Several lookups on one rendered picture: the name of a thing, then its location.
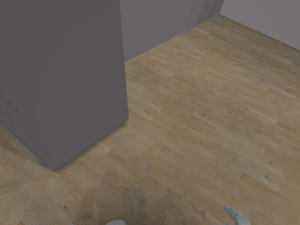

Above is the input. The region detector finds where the right robot hand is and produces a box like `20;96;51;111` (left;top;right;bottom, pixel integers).
222;204;251;225

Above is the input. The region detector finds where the fridge door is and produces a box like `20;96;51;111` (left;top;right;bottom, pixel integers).
0;0;129;170

